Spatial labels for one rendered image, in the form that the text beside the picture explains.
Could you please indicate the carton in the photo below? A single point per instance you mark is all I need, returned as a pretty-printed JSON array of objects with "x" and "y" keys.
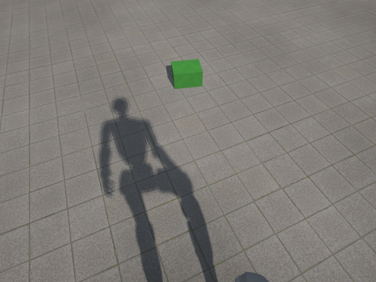
[{"x": 187, "y": 74}]

